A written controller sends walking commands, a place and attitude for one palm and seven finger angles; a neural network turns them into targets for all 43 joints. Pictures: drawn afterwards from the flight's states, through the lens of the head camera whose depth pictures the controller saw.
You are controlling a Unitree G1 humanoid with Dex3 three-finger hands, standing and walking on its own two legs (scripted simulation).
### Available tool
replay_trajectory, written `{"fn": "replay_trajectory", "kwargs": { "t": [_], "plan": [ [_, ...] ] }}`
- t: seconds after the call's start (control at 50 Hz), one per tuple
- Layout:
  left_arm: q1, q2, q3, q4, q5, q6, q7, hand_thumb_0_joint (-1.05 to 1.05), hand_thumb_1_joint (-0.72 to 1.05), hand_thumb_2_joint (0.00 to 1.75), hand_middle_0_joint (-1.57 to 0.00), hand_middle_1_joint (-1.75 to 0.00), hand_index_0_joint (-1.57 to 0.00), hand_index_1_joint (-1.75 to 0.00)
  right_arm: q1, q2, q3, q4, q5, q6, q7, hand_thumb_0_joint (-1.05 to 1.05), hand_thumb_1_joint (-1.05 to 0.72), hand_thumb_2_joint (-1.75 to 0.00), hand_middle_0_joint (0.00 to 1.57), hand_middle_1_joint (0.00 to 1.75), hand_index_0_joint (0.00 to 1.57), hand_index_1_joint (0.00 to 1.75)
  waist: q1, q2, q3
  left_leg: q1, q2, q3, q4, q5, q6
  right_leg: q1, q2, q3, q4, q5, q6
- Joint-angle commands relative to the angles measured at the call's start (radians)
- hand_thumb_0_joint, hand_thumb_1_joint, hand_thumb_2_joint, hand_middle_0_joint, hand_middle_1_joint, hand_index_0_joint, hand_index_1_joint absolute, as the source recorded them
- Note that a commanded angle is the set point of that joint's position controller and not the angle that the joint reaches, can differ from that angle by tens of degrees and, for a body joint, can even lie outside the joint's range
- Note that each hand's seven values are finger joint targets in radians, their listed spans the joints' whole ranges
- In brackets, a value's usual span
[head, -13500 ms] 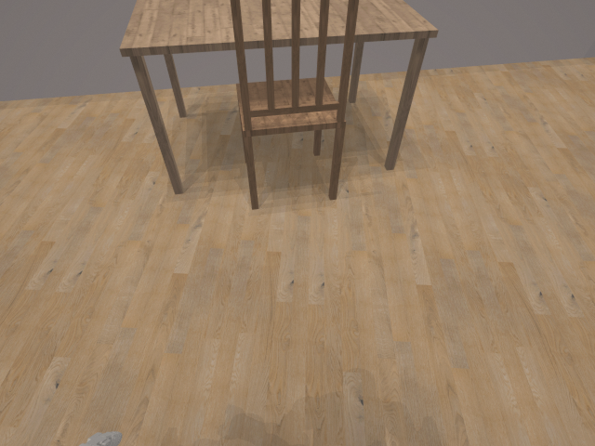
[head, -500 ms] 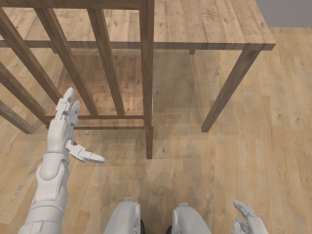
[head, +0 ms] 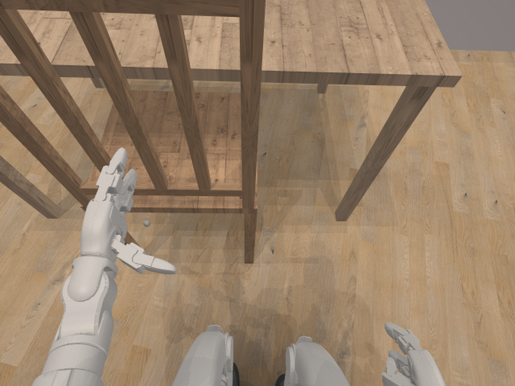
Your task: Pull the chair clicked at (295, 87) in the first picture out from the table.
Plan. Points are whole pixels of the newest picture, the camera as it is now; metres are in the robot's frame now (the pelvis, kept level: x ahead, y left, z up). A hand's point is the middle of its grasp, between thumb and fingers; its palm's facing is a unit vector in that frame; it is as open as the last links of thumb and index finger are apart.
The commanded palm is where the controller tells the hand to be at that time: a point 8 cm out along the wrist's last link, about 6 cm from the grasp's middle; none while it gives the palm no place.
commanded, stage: push the fingers through the gap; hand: left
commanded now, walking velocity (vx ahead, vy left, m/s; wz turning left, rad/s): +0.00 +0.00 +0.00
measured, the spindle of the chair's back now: (135, 125) +0.50 +0.22 +0.06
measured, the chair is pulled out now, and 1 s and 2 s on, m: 0.00 -0.05 -0.05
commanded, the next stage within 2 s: aim the fingers beside a spindle in 0.68 s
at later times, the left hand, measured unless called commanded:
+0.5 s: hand (152, 202) +0.38 +0.18 +0.02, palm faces +0.03 -1.00 -0.05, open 16.8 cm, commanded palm +0.38 +0.23 +0.02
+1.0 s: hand (152, 179) +0.43 +0.19 +0.02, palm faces +0.02 -1.00 -0.03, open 16.8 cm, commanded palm +0.40 +0.24 +0.02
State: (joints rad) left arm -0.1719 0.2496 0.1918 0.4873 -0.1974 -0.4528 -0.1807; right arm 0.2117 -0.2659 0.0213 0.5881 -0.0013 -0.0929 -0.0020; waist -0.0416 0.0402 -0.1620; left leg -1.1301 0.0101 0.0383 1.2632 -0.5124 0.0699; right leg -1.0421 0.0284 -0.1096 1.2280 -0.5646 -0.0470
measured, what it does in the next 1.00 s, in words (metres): stands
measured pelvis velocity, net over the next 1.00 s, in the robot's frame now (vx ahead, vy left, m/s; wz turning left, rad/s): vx -0.02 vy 0.00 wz -0.02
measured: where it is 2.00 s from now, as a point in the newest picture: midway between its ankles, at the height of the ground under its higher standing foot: outside the picture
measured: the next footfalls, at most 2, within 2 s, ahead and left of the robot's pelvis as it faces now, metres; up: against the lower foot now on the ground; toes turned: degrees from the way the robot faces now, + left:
none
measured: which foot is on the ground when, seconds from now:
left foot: down 0.00-1.00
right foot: down 0.00-1.00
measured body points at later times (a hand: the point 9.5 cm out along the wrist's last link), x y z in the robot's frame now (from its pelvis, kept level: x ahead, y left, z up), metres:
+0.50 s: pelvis +0.00 +0.00 +0.00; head +0.11 +0.01 +0.43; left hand +0.38 +0.24 +0.02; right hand +0.11 -0.26 -0.12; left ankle +0.04 +0.08 -0.63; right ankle +0.01 -0.10 -0.63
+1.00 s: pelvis -0.02 +0.00 -0.02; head +0.10 +0.02 +0.42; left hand +0.42 +0.24 +0.02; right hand +0.06 -0.26 -0.13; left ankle +0.04 +0.08 -0.63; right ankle +0.01 -0.10 -0.63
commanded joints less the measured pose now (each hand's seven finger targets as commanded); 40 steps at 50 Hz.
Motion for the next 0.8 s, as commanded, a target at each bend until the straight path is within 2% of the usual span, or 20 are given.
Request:
{"fn": "replay_trajectory", "kwargs": {
  "t": [0.0, 0.04, 0.08, 0.12, 0.16, 0.18, 0.24, 0.36, 0.38, 0.42, 0.48, 0.52, 0.56, 0.58, 0.62, 0.64, 0.68, 0.74, 0.76, 0.78],
  "plan": [
    [-0.283, 0.137, 0.027, -0.187, -0.005, -0.068, 0.008, 0.0, -0.5, 0.3, -0.06, -0.08, -0.06, -0.08, 0.037, -0.153, -0.055, -0.095, 0.002, -0.041, -0.015, 0.0, -0.9, -0.9, 0.2, 0.3, 0.2, 0.3, -0.034, 0.024, -0.359, 0.377, 0.018, -0.137, -0.152, 0.245, -0.049, 0.055, -0.008, 0.081, -0.169, 0.216, 0.015],
    [-0.313, 0.154, 0.045, -0.179, 0.0, -0.072, 0.018, 0.0, -0.5, 0.3, -0.06, -0.08, -0.06, -0.08, 0.04, -0.156, -0.054, -0.092, 0.0, -0.041, -0.016, 0.0, -0.9, -0.9, 0.2, 0.3, 0.2, 0.3, -0.027, 0.038, -0.367, 0.381, 0.017, -0.143, -0.156, 0.23, -0.052, 0.047, -0.008, 0.08, -0.166, 0.196, 0.011],
    [-0.357, 0.161, 0.051, -0.136, 0.003, -0.069, 0.022, 0.0, -0.5, 0.3, -0.06, -0.08, -0.06, -0.08, 0.046, -0.156, -0.052, -0.085, -0.001, -0.039, -0.019, 0.0, -0.9, -0.9, 0.2, 0.3, 0.2, 0.3, -0.041, 0.005, -0.36, 0.354, 0.016, -0.136, -0.143, 0.217, -0.046, 0.046, -0.006, 0.086, -0.169, 0.191, 0.014],
    [-0.393, 0.182, 0.073, -0.122, 0.005, -0.072, 0.022, 0.0, -0.5, 0.3, -0.06, -0.08, -0.06, -0.08, 0.048, -0.155, -0.051, -0.08, -0.003, -0.039, -0.017, 0.0, -0.9, -0.9, 0.2, 0.3, 0.2, 0.3, -0.031, 0.038, -0.379, 0.357, 0.013, -0.131, -0.142, 0.217, -0.05, 0.054, -0.008, 0.09, -0.167, 0.191, 0.012],
    [-0.382, 0.187, 0.08, -0.116, 0.008, -0.072, 0.022, 0.0, -0.5, 0.3, -0.06, -0.08, -0.06, -0.08, 0.055, -0.155, -0.052, -0.085, -0.003, -0.037, -0.014, 0.0, -0.9, -0.9, 0.2, 0.3, 0.2, 0.3, -0.02, 0.038, -0.413, 0.38, 0.012, -0.133, -0.146, 0.257, -0.053, 0.073, -0.006, 0.089, -0.163, 0.224, 0.01],
    [-0.385, 0.183, 0.071, -0.115, 0.011, -0.07, 0.019, 0.0, -0.5, 0.3, -0.06, -0.08, -0.06, -0.08, 0.057, -0.156, -0.052, -0.088, -0.003, -0.037, -0.013, 0.0, -0.9, -0.9, 0.2, 0.3, 0.2, 0.3, -0.023, 0.064, -0.433, 0.404, 0.015, -0.136, -0.145, 0.281, -0.055, 0.063, -0.005, 0.085, -0.155, 0.235, 0.009],
    [-0.371, 0.192, 0.088, -0.087, 0.007, -0.057, 0.017, 0.0, -0.5, 0.3, -0.06, -0.08, -0.06, -0.08, 0.072, -0.157, -0.055, -0.083, -0.003, -0.028, -0.008, 0.0, -0.9, -0.9, 0.2, 0.3, 0.2, 0.3, -0.02, 0.037, -0.439, 0.403, 0.016, -0.134, -0.146, 0.316, -0.057, 0.083, -0.005, 0.085, -0.158, 0.271, 0.011],
    [-0.461, 0.178, 0.073, -0.04, 0.017, -0.065, 0.025, 0.0, -0.5, 0.3, -0.06, -0.08, -0.06, -0.08, 0.088, -0.155, -0.056, -0.065, -0.002, -0.017, -0.005, 0.0, -0.9, -0.9, 0.2, 0.3, 0.2, 0.3, -0.044, 0.022, -0.389, 0.356, 0.014, -0.124, -0.141, 0.263, -0.05, 0.069, -0.004, 0.092, -0.17, 0.239, 0.015],
    [-0.496, 0.201, 0.089, -0.032, 0.019, -0.073, 0.03, 0.0, -0.5, 0.3, -0.06, -0.08, -0.06, -0.08, 0.092, -0.159, -0.056, -0.056, -0.002, -0.018, -0.009, 0.0, -0.9, -0.9, 0.2, 0.3, 0.2, 0.3, -0.054, 0.003, -0.386, 0.348, 0.017, -0.127, -0.135, 0.257, -0.047, 0.059, -0.002, 0.092, -0.167, 0.235, 0.015],
    [-0.529, 0.203, 0.088, -0.021, 0.024, -0.085, 0.027, 0.0, -0.5, 0.3, -0.06, -0.08, -0.06, -0.08, 0.093, -0.159, -0.056, -0.05, -0.004, -0.018, -0.008, 0.0, -0.9, -0.9, 0.2, 0.3, 0.2, 0.3, -0.053, 0.028, -0.389, 0.35, 0.015, -0.129, -0.138, 0.23, -0.049, 0.048, -0.004, 0.094, -0.172, 0.205, 0.014],
    [-0.596, 0.243, 0.107, 0.038, 0.031, -0.092, 0.018, 0.0, -0.5, 0.3, -0.06, -0.08, -0.06, -0.08, 0.1, -0.163, -0.053, -0.034, -0.004, -0.015, -0.015, 0.0, -0.9, -0.9, 0.2, 0.3, 0.2, 0.3, -0.068, 0.015, -0.373, 0.314, 0.015, -0.123, -0.127, 0.193, -0.043, 0.04, -0.002, 0.103, -0.175, 0.175, 0.014],
    [-0.678, 0.222, 0.077, 0.049, 0.035, -0.098, 0.01, 0.0, -0.5, 0.3, -0.06, -0.08, -0.06, -0.08, 0.098, -0.161, -0.05, -0.027, -0.004, -0.016, -0.016, 0.0, -0.9, -0.9, 0.2, 0.3, 0.2, 0.3, -0.079, 0.069, -0.381, 0.344, 0.016, -0.133, -0.13, 0.169, -0.047, 0.0, -0.004, 0.099, -0.174, 0.144, 0.013],
    [-0.695, 0.224, 0.083, 0.1, 0.03, -0.091, 0.004, 0.0, -0.5, 0.3, -0.06, -0.08, -0.06, -0.08, 0.106, -0.165, -0.05, -0.02, -0.003, -0.016, -0.019, 0.0, -0.9, -0.9, 0.2, 0.3, 0.2, 0.3, -0.084, 0.036, -0.377, 0.326, 0.014, -0.132, -0.129, 0.145, -0.042, 0.005, -0.003, 0.103, -0.186, 0.124, 0.015],
    [-0.741, 0.237, 0.082, 0.115, 0.031, -0.093, 0.002, 0.0, -0.5, 0.3, -0.06, -0.08, -0.06, -0.08, 0.109, -0.169, -0.047, -0.015, -0.003, -0.016, -0.022, 0.0, -0.9, -0.9, 0.2, 0.3, 0.2, 0.3, -0.098, 0.027, -0.374, 0.313, 0.015, -0.134, -0.122, 0.137, -0.038, -0.007, -0.003, 0.103, -0.18, 0.119, 0.015],
    [-0.809, 0.254, 0.081, 0.16, 0.04, -0.092, -0.006, 0.0, -0.5, 0.3, -0.06, -0.08, -0.06, -0.08, 0.11, -0.172, -0.043, -0.005, -0.003, -0.015, -0.024, 0.0, -0.9, -0.9, 0.2, 0.3, 0.2, 0.3, -0.102, 0.064, -0.372, 0.298, 0.013, -0.137, -0.118, 0.091, -0.039, -0.034, -0.005, 0.107, -0.178, 0.079, 0.014],
    [-0.839, 0.236, 0.064, 0.18, 0.042, -0.092, -0.01, 0.0, -0.5, 0.3, -0.06, -0.08, -0.06, -0.08, 0.114, -0.17, -0.042, -0.002, -0.003, -0.016, -0.024, 0.0, -0.9, -0.9, 0.2, 0.3, 0.2, 0.3, -0.111, 0.058, -0.371, 0.302, 0.012, -0.141, -0.118, 0.081, -0.038, -0.045, -0.005, 0.104, -0.178, 0.072, 0.014],
    [-0.868, 0.268, 0.086, 0.228, 0.042, -0.091, -0.013, 0.0, -0.5, 0.3, -0.06, -0.08, -0.06, -0.08, 0.122, -0.176, -0.041, 0.001, -0.004, -0.015, -0.025, 0.0, -0.9, -0.9, 0.2, 0.3, 0.2, 0.3, -0.113, 0.052, -0.37, 0.284, 0.013, -0.142, -0.114, 0.06, -0.034, -0.054, -0.004, 0.108, -0.178, 0.052, 0.013],
    [-0.911, 0.288, 0.099, 0.254, 0.049, -0.093, -0.021, 0.0, -0.5, 0.3, -0.06, -0.08, -0.06, -0.08, 0.133, -0.179, -0.041, 0.004, -0.008, -0.013, -0.023, 0.0, -0.9, -0.9, 0.2, 0.3, 0.2, 0.3, -0.106, 0.093, -0.423, 0.31, 0.012, -0.145, -0.106, 0.095, -0.037, -0.053, -0.004, 0.106, -0.167, 0.073, 0.009],
    [-0.912, 0.272, 0.088, 0.277, 0.048, -0.088, -0.024, 0.0, -0.5, 0.3, -0.06, -0.08, -0.06, -0.08, 0.137, -0.178, -0.039, 0.003, -0.009, -0.01, -0.019, 0.0, -0.9, -0.9, 0.2, 0.3, 0.2, 0.3, -0.111, 0.08, -0.42, 0.306, 0.011, -0.146, -0.105, 0.099, -0.035, -0.052, -0.003, 0.104, -0.169, 0.076, 0.01],
    [-0.923, 0.286, 0.102, 0.29, 0.045, -0.089, -0.025, 0.0, -0.5, 0.3, -0.06, -0.08, -0.06, -0.08, 0.143, -0.182, -0.039, 0.003, -0.009, -0.01, -0.019, 0.0, -0.9, -0.9, 0.2, 0.3, 0.2, 0.3, -0.115, 0.066, -0.424, 0.304, 0.013, -0.151, -0.103, 0.103, -0.033, -0.058, -0.001, 0.102, -0.164, 0.078, 0.01]
  ]
}}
